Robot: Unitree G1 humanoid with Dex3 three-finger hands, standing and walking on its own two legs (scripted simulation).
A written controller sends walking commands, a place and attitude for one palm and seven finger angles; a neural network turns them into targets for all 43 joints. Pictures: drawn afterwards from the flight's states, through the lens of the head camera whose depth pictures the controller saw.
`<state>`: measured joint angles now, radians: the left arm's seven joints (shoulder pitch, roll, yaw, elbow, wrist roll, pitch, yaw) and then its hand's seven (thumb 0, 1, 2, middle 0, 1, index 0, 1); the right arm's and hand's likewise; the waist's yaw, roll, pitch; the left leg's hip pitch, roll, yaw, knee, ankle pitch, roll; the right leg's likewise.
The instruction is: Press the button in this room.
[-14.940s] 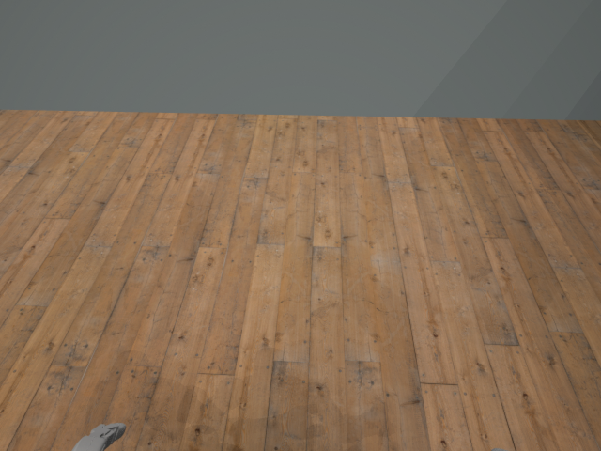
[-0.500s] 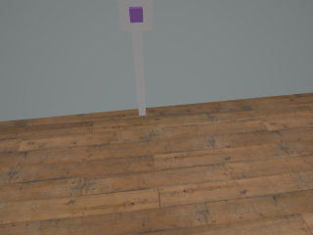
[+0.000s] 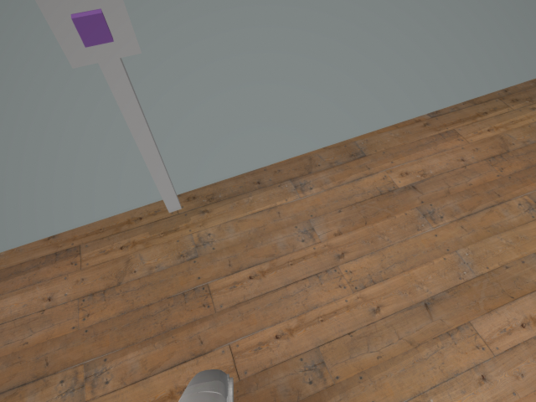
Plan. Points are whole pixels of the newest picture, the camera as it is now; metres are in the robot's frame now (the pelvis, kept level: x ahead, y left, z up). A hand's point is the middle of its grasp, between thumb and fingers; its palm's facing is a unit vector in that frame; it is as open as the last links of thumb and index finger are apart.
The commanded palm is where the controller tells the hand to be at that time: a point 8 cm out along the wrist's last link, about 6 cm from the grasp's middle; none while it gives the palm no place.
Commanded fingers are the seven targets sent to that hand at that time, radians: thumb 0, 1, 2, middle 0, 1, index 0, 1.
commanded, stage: walk to a spot facing it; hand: left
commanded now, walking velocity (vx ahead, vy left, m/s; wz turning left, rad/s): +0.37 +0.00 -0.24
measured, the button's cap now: (92, 27) +0.89 +0.51 +0.09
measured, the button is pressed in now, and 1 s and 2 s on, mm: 0 0 0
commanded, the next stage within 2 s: turn to face it in 0.62 s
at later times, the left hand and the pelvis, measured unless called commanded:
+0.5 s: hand (145, 306) +0.29 +0.28 -0.17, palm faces -0.15 -0.97 -0.20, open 7.4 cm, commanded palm none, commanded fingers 0.00 0.90 0.90 -0.20 -0.30 -0.20 -0.30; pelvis +0.21 +0.08 +0.01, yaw -13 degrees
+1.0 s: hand (236, 230) +0.46 +0.12 -0.15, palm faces -0.37 -0.91 -0.19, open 7.3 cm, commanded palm none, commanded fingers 0.00 0.90 0.90 -0.20 -0.30 -0.20 -0.30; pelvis +0.28 +0.02 +0.00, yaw -18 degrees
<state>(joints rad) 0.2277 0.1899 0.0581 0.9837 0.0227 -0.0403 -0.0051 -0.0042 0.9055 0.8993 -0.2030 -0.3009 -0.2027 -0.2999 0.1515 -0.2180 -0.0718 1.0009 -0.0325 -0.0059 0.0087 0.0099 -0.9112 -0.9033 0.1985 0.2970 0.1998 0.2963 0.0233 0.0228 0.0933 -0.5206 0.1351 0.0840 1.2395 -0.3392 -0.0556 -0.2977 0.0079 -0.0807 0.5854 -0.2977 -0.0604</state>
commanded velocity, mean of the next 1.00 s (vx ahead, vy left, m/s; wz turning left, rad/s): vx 0.09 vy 0.00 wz -0.17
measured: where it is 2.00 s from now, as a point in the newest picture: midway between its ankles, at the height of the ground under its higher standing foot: (274, 396)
